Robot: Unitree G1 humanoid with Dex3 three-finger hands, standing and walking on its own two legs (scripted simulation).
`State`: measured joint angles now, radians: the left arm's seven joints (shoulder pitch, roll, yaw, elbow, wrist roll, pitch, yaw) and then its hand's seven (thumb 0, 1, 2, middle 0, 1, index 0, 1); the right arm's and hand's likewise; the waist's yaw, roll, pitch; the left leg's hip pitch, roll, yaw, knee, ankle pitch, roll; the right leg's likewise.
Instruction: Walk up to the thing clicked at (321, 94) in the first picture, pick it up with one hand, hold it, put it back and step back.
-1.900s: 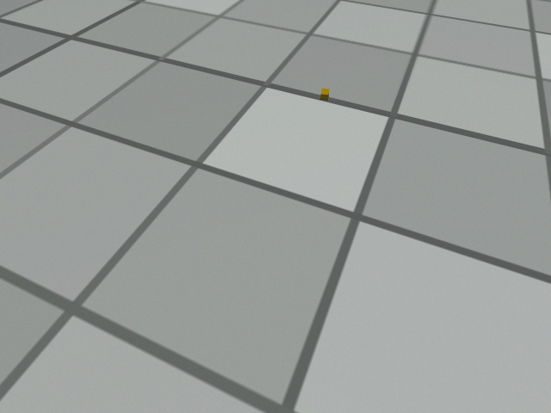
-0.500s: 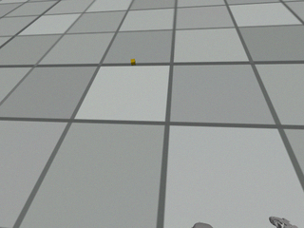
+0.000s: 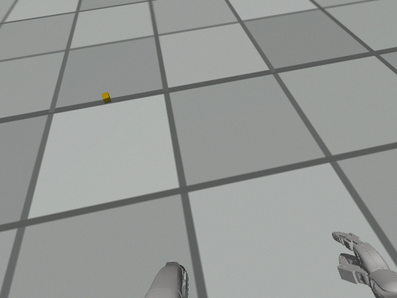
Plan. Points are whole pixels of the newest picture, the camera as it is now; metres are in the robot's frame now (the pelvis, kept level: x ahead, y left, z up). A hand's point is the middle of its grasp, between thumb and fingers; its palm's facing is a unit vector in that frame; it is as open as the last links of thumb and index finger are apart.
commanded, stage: walk up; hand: left
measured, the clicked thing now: (105, 97) +1.53 +0.85 -0.74
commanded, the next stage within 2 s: none
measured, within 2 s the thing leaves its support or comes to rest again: neither
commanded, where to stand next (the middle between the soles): +1.12 +1.08 m, yaw -60 degrees
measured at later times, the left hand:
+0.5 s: hand (85, 152) +0.52 +0.40 -0.10, palm faces -0.28 -0.79 -0.54, open 7.4 cm
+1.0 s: hand (52, 113) +0.74 +0.63 -0.15, palm faces -0.41 -0.71 -0.58, open 7.4 cm
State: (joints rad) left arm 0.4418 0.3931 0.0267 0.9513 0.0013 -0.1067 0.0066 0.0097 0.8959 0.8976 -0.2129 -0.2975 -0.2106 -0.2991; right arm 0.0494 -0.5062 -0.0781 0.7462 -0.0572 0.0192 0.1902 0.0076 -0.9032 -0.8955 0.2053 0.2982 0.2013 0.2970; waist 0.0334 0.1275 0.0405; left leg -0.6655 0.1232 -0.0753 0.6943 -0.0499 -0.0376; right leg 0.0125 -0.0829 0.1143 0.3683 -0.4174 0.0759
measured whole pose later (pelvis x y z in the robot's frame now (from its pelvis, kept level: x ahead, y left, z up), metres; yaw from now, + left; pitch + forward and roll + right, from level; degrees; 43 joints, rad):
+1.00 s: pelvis +0.55 +0.34 -0.01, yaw -27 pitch +1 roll -2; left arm 0.30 0.53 0.09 0.97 0.00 -0.03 0.12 0.01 0.91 0.90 -0.20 -0.30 -0.20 -0.30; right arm 0.22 -0.39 -0.08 0.74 -0.07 0.04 0.09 0.00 -0.91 -0.90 0.20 0.30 0.20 0.30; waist -0.04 0.00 0.07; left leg -0.43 0.11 0.05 0.81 -0.40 -0.02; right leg -0.60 -0.05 0.06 1.23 -0.45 -0.06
